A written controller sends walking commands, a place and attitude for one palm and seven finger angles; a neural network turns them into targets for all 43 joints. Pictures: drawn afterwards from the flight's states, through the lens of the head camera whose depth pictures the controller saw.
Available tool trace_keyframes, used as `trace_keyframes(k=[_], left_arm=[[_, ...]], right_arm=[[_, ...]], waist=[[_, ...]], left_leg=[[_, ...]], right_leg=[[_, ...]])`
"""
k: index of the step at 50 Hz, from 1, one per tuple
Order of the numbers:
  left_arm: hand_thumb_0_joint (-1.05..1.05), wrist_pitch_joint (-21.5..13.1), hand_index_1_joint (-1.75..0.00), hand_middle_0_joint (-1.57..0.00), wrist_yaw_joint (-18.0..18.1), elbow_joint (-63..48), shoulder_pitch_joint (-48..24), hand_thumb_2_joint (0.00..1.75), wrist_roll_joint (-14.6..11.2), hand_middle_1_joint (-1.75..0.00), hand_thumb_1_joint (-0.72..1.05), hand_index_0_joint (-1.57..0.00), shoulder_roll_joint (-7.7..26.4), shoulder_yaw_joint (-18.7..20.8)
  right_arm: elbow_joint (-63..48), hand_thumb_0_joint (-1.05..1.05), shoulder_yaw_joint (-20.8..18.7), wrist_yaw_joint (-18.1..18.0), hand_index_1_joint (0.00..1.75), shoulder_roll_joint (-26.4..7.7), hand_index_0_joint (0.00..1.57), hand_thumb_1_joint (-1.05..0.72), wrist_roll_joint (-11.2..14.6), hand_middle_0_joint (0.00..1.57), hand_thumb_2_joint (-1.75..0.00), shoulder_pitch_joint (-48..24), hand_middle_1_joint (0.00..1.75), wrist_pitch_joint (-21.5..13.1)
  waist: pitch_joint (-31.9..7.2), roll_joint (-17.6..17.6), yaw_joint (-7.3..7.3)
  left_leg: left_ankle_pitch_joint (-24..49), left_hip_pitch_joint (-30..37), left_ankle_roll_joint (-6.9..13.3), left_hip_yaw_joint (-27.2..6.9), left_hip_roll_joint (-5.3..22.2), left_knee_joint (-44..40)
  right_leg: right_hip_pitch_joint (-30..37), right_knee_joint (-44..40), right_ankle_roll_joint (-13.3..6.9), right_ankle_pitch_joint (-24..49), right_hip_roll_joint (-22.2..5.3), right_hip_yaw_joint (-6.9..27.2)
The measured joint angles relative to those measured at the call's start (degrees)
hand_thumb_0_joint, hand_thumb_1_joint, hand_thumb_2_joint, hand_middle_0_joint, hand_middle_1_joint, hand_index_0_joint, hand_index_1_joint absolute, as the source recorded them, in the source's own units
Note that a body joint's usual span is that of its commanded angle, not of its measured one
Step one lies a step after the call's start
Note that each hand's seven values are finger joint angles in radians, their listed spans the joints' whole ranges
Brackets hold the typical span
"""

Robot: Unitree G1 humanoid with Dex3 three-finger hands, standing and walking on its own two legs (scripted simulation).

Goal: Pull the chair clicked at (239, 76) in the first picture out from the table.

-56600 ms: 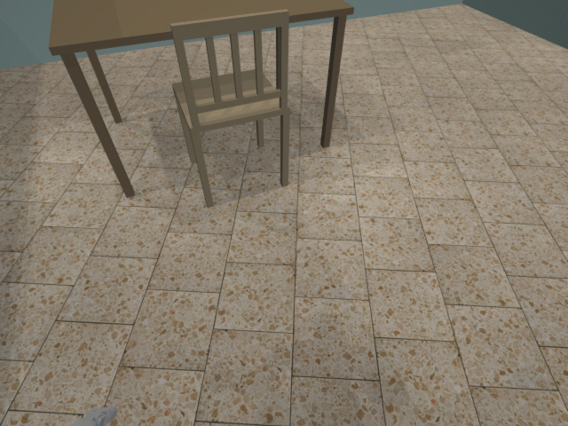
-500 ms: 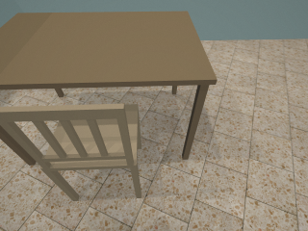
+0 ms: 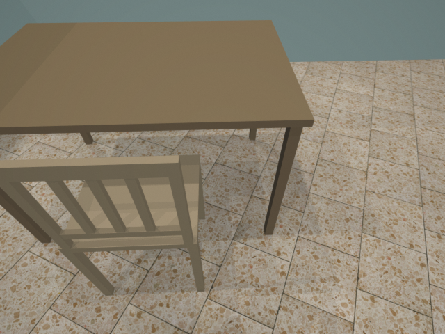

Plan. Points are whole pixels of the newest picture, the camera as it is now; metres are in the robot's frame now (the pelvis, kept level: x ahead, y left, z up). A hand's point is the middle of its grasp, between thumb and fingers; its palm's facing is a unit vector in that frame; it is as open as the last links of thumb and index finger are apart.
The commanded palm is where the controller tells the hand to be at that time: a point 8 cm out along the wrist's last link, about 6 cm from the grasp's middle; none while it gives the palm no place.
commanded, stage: look again from close up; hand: left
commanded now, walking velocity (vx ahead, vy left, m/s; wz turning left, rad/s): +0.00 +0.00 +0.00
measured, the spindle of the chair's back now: (107, 206) +0.43 +0.33 -0.11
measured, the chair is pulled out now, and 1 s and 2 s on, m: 0.04 0.04 0.04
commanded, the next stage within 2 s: raise the hand toward the chair's back in 0.40 s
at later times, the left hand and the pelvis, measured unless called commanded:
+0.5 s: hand out of the picture +0.00 +0.17 -0.17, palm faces +0.03 -0.98 -0.20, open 7.3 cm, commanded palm +0.09 +0.21 -0.08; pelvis +0.00 -0.01 +0.00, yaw +0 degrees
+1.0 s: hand out of the picture +0.13 +0.17 -0.10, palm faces +0.17 -0.98 -0.04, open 9.8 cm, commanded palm +0.12 +0.22 -0.06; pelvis -0.04 -0.03 -0.12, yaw +4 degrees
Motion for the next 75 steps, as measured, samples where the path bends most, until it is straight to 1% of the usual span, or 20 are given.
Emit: trace_keyframes(k=[26, 27, 28, 30, 32, 35, 40, 42, 43, 46, 50, 55, 58, 61, 64, 66, 68, 71, 73, 75], left_arm=[[0.01, 0.1, -0.3, -0.2, -0.4, 0.0, -0.1, 0.9, 0.0, -0.3, 0.91, -0.2, 1.0, -0.5], [0.01, 3.2, -0.3, -0.2, -0.5, -7.9, 1.9, 0.9, -2.3, -0.3, 0.91, -0.2, 1.4, -0.2], [0.02, 4.3, -0.3, -0.21, 0.3, -17.5, 4.3, 0.9, -4.2, -0.3, 0.92, -0.2, 2.1, 0.2], [0.03, 2.3, -0.3, -0.2, 2.4, -30.8, 5.9, 0.9, -6.7, -0.29, 0.92, -0.2, 3.0, 0.4], [0.03, 0.6, -0.3, -0.2, 3.4, -40.8, 5.0, 0.89, -9.0, -0.29, 0.91, -0.2, 3.1, 0.7], [0.02, -6.3, -0.29, -0.19, 1.9, -49.3, 0.4, 0.87, -10.2, -0.28, 0.86, -0.19, 2.5, 2.1], [0.01, -24.7, -0.28, -0.18, -8.2, -52.0, -3.4, 0.83, -13.9, -0.27, 0.76, -0.18, -0.3, 5.6], [0.01, -30.9, -0.27, -0.18, -12.4, -52.3, -1.8, 0.82, -13.3, -0.26, 0.72, -0.18, -0.5, 6.5], [0.01, -32.0, -0.27, -0.18, -13.8, -52.8, -0.4, 0.81, -12.7, -0.26, 0.69, -0.18, -0.2, 6.6], [0.01, -29.7, -0.26, -0.18, -15.9, -55.4, 5.0, 0.78, -12.1, -0.25, 0.62, -0.17, 1.7, 6.5], [0.01, -25.9, -0.24, -0.17, -15.1, -61.1, 10.7, 0.74, -14.4, -0.24, 0.52, -0.17, 3.4, 7.4], [0.02, -29.2, -0.23, -0.15, -15.6, -69.9, 7.6, 0.69, -16.7, -0.22, 0.4, -0.15, 4.6, 8.6], [0.01, -27.3, -0.21, -0.14, -18.2, -71.3, 2.3, 0.66, -17.0, -0.21, 0.33, -0.14, 4.9, 8.3], [0.01, -19.2, -0.2, -0.14, -20.1, -70.1, -0.9, 0.63, -16.6, -0.19, 0.26, -0.13, 5.5, 7.8], [0.01, -11.1, -0.19, -0.13, -18.7, -68.7, -0.1, 0.6, -16.2, -0.18, 0.19, -0.13, 6.1, 8.1], [0.01, -9.4, -0.19, -0.13, -16.2, -68.9, 1.8, 0.58, -16.5, -0.18, 0.15, -0.13, 5.9, 9.0], [0.01, -11.1, -0.18, -0.13, -13.4, -69.6, 3.6, 0.56, -16.9, -0.17, 0.1, -0.12, 5.6, 10.1], [0.01, -17.2, -0.17, -0.12, -10.8, -70.2, 4.7, 0.53, -17.1, -0.16, 0.03, -0.12, 5.4, 11.5], [0.01, -20.6, -0.16, -0.11, -10.8, -69.7, 4.3, 0.51, -16.9, -0.15, -0.01, -0.11, 5.4, 11.6], [0.01, -21.8, -0.15, -0.11, -12.1, -68.5, 3.7, 0.49, -16.6, -0.14, -0.06, -0.1, 5.6, 11.0]], right_arm=[[-0.3, 0.0, 0.0, 0.1, 0.3, -0.6, 0.2, -0.9, -0.2, 0.2, -0.9, 0.3, 0.3, 0.5], [-3.2, 0.0, 0.5, -0.1, 0.3, -0.7, 0.2, -0.9, 0.5, 0.2, -0.9, 1.1, 0.3, 0.2], [-6.5, 0.0, 0.9, -0.7, 0.3, -0.9, 0.2, -0.9, 1.3, 0.2, -0.9, 2.5, 0.3, -1.9], [-10.6, 0.0, 1.2, -1.7, 0.3, -2.1, 0.2, -0.9, 2.2, 0.2, -0.9, 3.8, 0.3, -7.0], [-14.2, 0.01, 1.2, -2.1, 0.3, -3.7, 0.2, -0.9, 2.8, 0.2, -0.9, 3.2, 0.3, -10.4], [-19.1, 0.01, -0.3, -1.3, 0.3, -5.5, 0.2, -0.9, 1.8, 0.2, -0.9, 0.9, 0.3, -14.8], [-26.8, 0.01, -3.4, 2.9, 0.3, -6.8, 0.2, -0.9, -0.1, 0.2, -0.9, -4.4, 0.3, -17.9], [-29.9, 0.01, -4.5, 4.4, 0.3, -7.4, 0.2, -0.9, -0.7, 0.2, -0.9, -6.4, 0.3, -17.9], [-31.4, 0.01, -5.0, 4.9, 0.3, -7.8, 0.2, -0.9, -0.8, 0.2, -0.9, -7.3, 0.3, -17.5], [-35.2, 0.01, -5.5, 5.0, 0.3, -8.7, 0.2, -0.9, -0.7, 0.2, -0.9, -9.7, 0.3, -16.2], [-37.4, 0.01, -4.4, 3.3, 0.3, -8.2, 0.2, -0.9, -0.4, 0.19, -0.9, -11.5, 0.3, -16.0], [-35.0, 0.01, -1.1, 1.2, 0.3, -6.1, 0.2, -0.9, -0.4, 0.2, -0.9, -11.8, 0.3, -17.7], [-33.4, 0.01, 0.9, 0.5, 0.3, -4.3, 0.2, -0.9, 0.5, 0.2, -0.9, -11.3, 0.3, -17.2], [-32.8, 0.01, 2.0, -0.1, 0.3, -2.5, 0.21, -0.9, 1.6, 0.2, -0.9, -9.5, 0.3, -15.4], [-32.8, 0.01, 1.8, -0.6, 0.3, -1.8, 0.21, -0.9, 2.2, 0.2, -0.9, -6.5, 0.3, -13.8], [-32.7, 0.01, 1.2, -1.0, 0.3, -1.9, 0.21, -0.9, 2.2, 0.2, -0.9, -4.4, 0.3, -13.7], [-32.2, 0.01, 0.3, -1.3, 0.3, -2.7, 0.21, -0.9, 2.0, 0.2, -0.9, -2.6, 0.3, -14.4], [-31.1, 0.01, -0.6, -1.2, 0.3, -4.4, 0.21, -0.9, 1.5, 0.2, -0.9, -1.1, 0.3, -15.7], [-30.7, 0.01, -1.0, -1.1, 0.3, -5.6, 0.2, -0.9, 1.5, 0.2, -0.9, -1.1, 0.3, -16.3], [-30.8, 0.01, -1.3, -1.2, 0.3, -6.6, 0.2, -0.9, 1.7, 0.2, -0.9, -1.6, 0.3, -16.7]], waist=[[0.4, -0.5, -0.28], [0.8, -0.7, -0.86], [1.3, -0.9, -0.7], [1.3, -0.6, -0.34], [0.7, 0.1, -1.48], [-1.9, -0.2, -2.48], [-7.5, -3.6, -1.85], [-8.7, -4.8, -1.26], [-8.9, -5.0, -0.78], [-8.7, -4.8, 1.0], [-7.7, -2.9, 3.23], [-7.0, -0.3, 5.35], [-7.0, 0.6, 4.86], [-6.7, 1.1, 3.33], [-7.0, 1.3, 1.6], [-7.5, 1.3, 0.94], [-8.1, 1.3, 0.71], [-8.9, 1.1, 0.61], [-9.1, 0.9, 0.52], [-9.1, 0.7, 0.35]], left_leg=[[0.5, 0.3, -0.5, -0.2, 0.3, -0.8], [0.4, -0.5, -0.4, -0.6, 0.1, 0.0], [0.3, -1.0, -0.4, -0.8, -0.1, 0.5], [-0.1, -2.4, -0.4, -1.1, -0.3, 1.9], [-0.7, -5.4, -0.3, -2.1, -0.5, 4.6], [-2.9, -12.9, -0.4, -3.0, -0.7, 11.3], [-9.9, -28.3, -1.2, -2.1, 0.2, 27.5], [-13.2, -34.3, -1.6, -2.1, 0.6, 35.0], [-14.7, -36.9, -1.7, -2.2, 0.7, 38.3], [-18.0, -42.9, -1.8, -2.9, 0.9, 46.2], [-20.0, -48.7, -2.4, -5.2, 1.1, 52.6], [-20.3, -53.9, -2.6, -7.9, 1.1, 56.9], [-19.8, -56.0, -2.7, -8.4, 1.2, 57.8], [-19.0, -55.8, -2.7, -7.8, 1.4, 56.7], [-18.2, -54.0, -2.3, -6.8, 1.6, 54.3], [-17.9, -52.6, -2.1, -6.2, 1.8, 52.7], [-17.7, -51.4, -2.0, -5.9, 1.9, 51.7], [-17.8, -50.9, -1.8, -6.0, 1.8, 51.2], [-18.0, -51.1, -1.7, -6.1, 1.6, 51.4], [-18.1, -51.4, -1.5, -6.3, 1.3, 51.8]], right_leg=[[0.1, -0.2, -0.6, 0.2, 0.3, -0.2], [-0.6, 0.7, -0.6, -0.2, 0.0, -0.7], [-1.2, 1.7, -0.7, -0.7, -0.2, -0.8], [-2.6, 3.3, -0.8, -1.3, -0.5, -1.1], [-4.7, 5.1, -0.7, -2.0, -1.0, -2.1], [-11.5, 11.0, -0.8, -4.1, -1.6, -2.9], [-27.5, 27.1, -1.8, -10.4, -1.3, -1.8], [-33.6, 34.3, -1.6, -13.1, -1.3, -1.6], [-36.2, 37.6, -1.9, -14.6, -1.2, -1.6], [-42.0, 44.9, -3.3, -17.7, -1.3, -2.2], [-46.3, 49.8, -3.0, -19.7, -1.5, -4.2], [-49.8, 52.1, -3.7, -19.7, -1.6, -6.9], [-51.5, 52.5, -3.8, -19.1, -1.5, -7.4], [-51.6, 51.4, -3.6, -18.1, -1.3, -6.9], [-50.3, 49.4, -3.2, -17.1, -1.0, -5.8], [-49.2, 47.9, -3.0, -16.7, -0.7, -5.3], [-48.1, 46.8, -2.9, -16.4, -0.5, -5.0], [-47.4, 46.2, -2.7, -16.4, -0.6, -5.0], [-47.4, 46.4, -2.6, -16.7, -0.8, -5.2], [-47.7, 46.7, -2.4, -17.0, -0.9, -5.2]])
